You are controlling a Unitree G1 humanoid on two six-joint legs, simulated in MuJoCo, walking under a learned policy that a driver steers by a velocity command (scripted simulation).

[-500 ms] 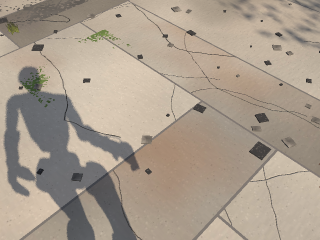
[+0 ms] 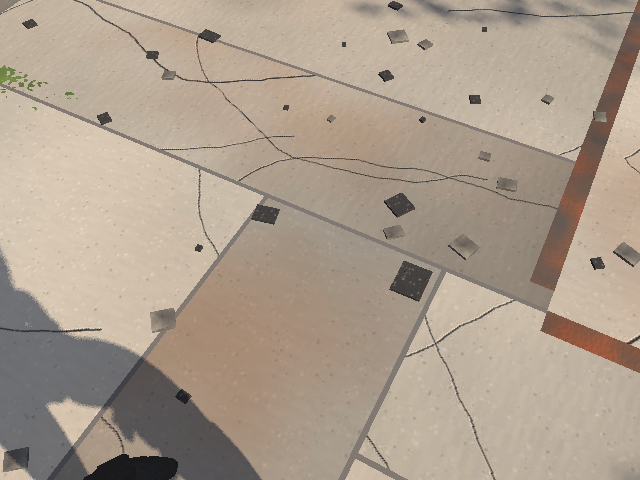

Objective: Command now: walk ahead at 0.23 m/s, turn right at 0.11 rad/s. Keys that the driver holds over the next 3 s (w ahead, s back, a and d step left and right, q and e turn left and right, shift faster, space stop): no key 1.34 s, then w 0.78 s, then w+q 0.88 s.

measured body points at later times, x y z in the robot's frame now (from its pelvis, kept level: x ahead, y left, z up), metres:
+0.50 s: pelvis +0.10 +0.00 +0.02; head +0.10 +0.01 +0.47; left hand +0.13 +0.23 -0.14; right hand +0.15 -0.23 -0.13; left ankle +0.12 +0.11 -0.72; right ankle +0.08 -0.08 -0.72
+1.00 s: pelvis +0.11 +0.01 +0.02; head +0.12 +0.00 +0.47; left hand +0.10 +0.23 -0.14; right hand +0.11 -0.21 -0.14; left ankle +0.12 +0.11 -0.72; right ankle +0.08 -0.08 -0.72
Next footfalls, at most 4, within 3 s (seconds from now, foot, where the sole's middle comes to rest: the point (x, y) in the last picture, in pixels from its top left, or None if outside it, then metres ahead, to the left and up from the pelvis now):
0.36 left None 0.16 0.11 -0.76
1.72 left None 0.29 0.14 -0.76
2.22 right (326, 380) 0.63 -0.03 -0.76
2.76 left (231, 286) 0.88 0.17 -0.76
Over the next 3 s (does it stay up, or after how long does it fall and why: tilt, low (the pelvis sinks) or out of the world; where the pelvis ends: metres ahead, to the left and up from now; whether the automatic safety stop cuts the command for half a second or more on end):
stays up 0.87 0.14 0.02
